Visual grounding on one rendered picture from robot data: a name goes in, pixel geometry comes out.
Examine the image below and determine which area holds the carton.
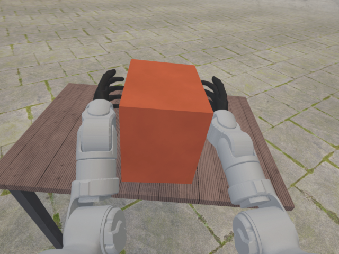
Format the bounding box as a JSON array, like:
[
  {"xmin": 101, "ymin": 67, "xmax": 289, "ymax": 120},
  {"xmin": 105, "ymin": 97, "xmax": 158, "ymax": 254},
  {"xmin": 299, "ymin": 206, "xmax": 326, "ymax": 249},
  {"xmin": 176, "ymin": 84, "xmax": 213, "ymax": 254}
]
[{"xmin": 119, "ymin": 59, "xmax": 213, "ymax": 184}]

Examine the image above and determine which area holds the right robot upper arm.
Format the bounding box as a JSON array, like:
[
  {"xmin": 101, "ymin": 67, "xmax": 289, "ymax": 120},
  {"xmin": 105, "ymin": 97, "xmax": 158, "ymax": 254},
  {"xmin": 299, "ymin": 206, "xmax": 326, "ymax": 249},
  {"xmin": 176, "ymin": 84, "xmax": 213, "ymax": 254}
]
[{"xmin": 233, "ymin": 206, "xmax": 317, "ymax": 254}]

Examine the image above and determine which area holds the table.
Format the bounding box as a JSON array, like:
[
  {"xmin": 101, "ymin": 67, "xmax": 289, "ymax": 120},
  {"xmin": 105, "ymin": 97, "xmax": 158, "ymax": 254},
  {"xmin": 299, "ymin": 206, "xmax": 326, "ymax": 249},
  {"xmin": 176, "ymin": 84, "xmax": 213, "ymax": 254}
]
[{"xmin": 0, "ymin": 83, "xmax": 295, "ymax": 249}]

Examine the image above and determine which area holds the right robot forearm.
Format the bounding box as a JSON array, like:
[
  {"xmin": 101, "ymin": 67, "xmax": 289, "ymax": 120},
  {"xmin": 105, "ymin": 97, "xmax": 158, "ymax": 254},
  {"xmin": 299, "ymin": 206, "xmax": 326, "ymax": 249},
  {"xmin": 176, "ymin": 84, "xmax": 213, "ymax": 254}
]
[{"xmin": 207, "ymin": 110, "xmax": 299, "ymax": 241}]

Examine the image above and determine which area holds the left robot upper arm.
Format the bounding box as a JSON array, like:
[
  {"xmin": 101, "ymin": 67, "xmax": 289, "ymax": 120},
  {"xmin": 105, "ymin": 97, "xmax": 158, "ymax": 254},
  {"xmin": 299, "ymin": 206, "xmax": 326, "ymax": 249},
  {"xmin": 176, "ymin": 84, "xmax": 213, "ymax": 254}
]
[{"xmin": 39, "ymin": 205, "xmax": 127, "ymax": 254}]

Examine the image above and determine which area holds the robot right hand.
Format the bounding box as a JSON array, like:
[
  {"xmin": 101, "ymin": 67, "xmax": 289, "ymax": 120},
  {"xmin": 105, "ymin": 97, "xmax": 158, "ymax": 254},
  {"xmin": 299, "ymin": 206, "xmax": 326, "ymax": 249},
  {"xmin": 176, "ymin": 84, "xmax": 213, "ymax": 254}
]
[{"xmin": 201, "ymin": 76, "xmax": 228, "ymax": 112}]

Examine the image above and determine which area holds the robot left hand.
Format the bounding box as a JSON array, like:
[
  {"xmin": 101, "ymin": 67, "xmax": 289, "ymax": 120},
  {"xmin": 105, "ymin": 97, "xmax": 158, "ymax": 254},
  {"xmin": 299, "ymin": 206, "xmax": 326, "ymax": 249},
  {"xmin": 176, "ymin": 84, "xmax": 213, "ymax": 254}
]
[{"xmin": 93, "ymin": 69, "xmax": 124, "ymax": 108}]

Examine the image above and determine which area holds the left robot forearm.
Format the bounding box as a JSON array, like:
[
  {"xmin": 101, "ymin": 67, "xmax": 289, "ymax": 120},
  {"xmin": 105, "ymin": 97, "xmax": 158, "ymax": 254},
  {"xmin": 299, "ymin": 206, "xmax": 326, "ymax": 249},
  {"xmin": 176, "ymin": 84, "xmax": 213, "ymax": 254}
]
[{"xmin": 63, "ymin": 99, "xmax": 119, "ymax": 245}]

